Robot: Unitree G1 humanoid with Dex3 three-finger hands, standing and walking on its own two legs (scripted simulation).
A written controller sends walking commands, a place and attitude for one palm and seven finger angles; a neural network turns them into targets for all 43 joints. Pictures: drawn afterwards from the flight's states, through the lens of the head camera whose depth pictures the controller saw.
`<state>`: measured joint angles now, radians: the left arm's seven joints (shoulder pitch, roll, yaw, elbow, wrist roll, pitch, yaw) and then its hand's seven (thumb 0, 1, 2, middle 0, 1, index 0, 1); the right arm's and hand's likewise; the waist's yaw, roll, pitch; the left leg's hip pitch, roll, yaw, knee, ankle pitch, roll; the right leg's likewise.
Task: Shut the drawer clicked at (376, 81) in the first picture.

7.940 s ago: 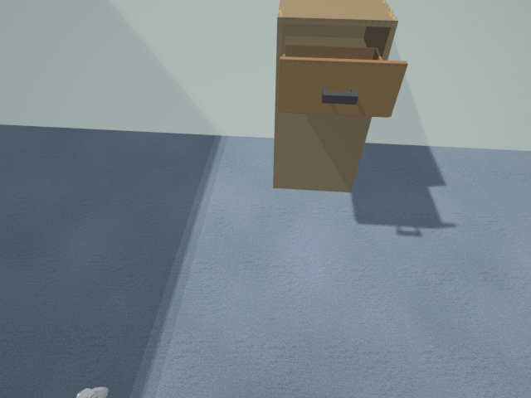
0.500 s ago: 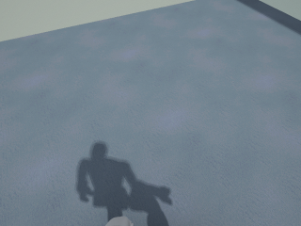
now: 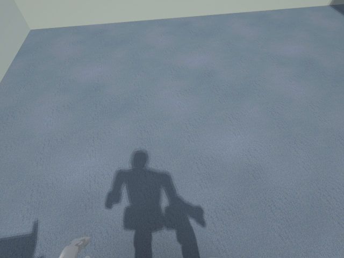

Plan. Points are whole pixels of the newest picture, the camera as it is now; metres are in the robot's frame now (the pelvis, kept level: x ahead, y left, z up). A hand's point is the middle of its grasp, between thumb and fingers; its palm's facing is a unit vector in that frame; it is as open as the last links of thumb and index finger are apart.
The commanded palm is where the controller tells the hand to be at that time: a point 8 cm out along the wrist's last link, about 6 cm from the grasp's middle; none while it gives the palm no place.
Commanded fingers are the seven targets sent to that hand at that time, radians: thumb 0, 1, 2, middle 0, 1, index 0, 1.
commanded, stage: turn to face it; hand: left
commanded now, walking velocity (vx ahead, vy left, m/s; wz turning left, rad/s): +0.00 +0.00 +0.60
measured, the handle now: out of the picture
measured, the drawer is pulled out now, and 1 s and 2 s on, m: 0.30 0.30 0.30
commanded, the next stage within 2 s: none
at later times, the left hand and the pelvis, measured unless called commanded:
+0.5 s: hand out of the picture -0.05 +0.18 -0.16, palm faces +0.36 -0.89 -0.26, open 7.4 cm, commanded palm none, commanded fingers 0.00 0.90 0.90 -0.20 -0.30 -0.20 -0.30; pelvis -0.01 -0.02 +0.00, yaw +19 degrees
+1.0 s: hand out of the picture -0.03 +0.25 -0.14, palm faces +0.57 -0.77 -0.26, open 7.4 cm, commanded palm none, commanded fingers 0.00 0.90 0.90 -0.20 -0.30 -0.20 -0.30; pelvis -0.01 +0.01 +0.01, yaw +36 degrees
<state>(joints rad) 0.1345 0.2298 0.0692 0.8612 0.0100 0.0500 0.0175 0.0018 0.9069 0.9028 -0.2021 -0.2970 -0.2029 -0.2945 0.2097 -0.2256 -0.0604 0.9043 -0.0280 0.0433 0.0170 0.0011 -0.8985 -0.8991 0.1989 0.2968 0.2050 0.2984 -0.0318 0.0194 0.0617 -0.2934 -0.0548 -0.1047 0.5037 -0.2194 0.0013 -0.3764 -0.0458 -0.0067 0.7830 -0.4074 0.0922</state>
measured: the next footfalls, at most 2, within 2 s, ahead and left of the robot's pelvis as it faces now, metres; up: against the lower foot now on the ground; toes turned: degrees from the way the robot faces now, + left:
right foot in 0.04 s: +0.04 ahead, -0.12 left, +0.00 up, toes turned +0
left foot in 0.56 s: -0.02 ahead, +0.11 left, +0.00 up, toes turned +28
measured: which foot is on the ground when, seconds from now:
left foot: down 0.00-0.04, up 0.06-0.54, down 0.56-1.00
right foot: up 0.00-0.02, down 0.04-0.56, up 0.58-1.00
